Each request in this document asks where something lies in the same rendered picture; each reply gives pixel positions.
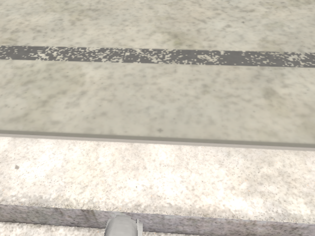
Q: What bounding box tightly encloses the robot left thigh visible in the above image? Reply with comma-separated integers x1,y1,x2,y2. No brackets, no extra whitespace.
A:
104,214,143,236

